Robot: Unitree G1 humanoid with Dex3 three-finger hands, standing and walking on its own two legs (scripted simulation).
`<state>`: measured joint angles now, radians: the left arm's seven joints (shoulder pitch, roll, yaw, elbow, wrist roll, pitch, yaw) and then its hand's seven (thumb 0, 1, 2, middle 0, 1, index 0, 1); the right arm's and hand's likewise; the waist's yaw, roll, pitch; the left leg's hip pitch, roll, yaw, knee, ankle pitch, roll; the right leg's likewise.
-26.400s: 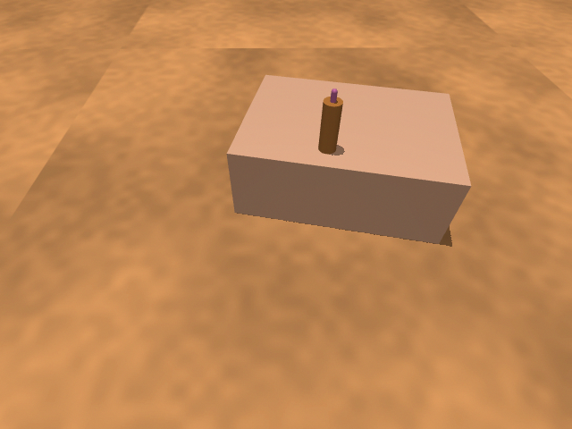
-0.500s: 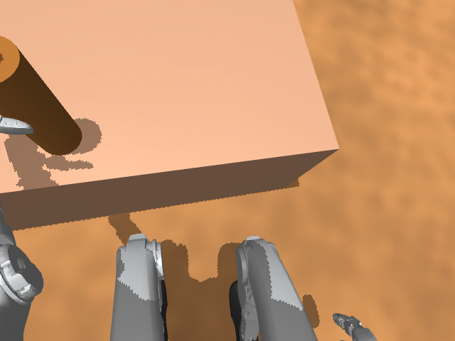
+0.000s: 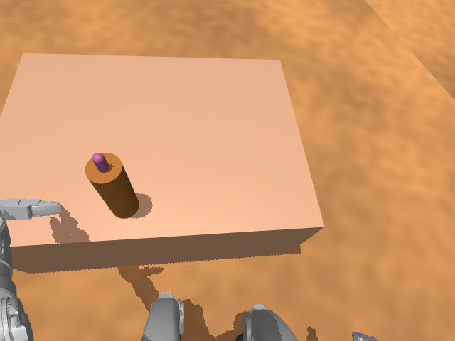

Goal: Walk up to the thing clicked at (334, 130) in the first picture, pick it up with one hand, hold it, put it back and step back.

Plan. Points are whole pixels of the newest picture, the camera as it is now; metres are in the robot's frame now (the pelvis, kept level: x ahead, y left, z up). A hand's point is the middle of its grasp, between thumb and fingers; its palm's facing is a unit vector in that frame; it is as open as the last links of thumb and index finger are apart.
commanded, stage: home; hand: left
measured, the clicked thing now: (113, 185) +0.47 +0.26 -0.18
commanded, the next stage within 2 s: none
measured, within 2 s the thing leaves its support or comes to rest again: neither
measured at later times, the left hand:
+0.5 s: hand (91, 284) +0.23 +0.20 +0.00, palm faces +0.18 -0.94 -0.29, open 17.0 cm
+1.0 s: hand (108, 318) +0.18 +0.17 -0.01, palm faces +0.08 -0.95 -0.31, open 17.3 cm
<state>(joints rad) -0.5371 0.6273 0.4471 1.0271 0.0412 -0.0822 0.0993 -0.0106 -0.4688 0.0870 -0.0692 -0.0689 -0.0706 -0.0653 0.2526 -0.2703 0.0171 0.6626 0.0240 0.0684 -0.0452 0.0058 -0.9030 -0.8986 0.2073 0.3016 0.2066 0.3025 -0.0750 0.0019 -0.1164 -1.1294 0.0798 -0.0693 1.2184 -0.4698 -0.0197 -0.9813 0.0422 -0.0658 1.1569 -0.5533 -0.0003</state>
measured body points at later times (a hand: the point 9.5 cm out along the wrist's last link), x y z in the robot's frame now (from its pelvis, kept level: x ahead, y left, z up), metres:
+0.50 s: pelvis +0.03 +0.00 +0.06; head +0.07 +0.01 +0.51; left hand +0.22 +0.25 +0.02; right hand +0.20 -0.22 -0.03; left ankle +0.05 +0.13 -0.64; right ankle +0.00 -0.13 -0.64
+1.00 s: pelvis +0.02 -0.02 +0.06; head +0.05 -0.02 +0.51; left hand +0.18 +0.22 +0.01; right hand +0.19 -0.25 -0.03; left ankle +0.05 +0.13 -0.64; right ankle +0.00 -0.13 -0.64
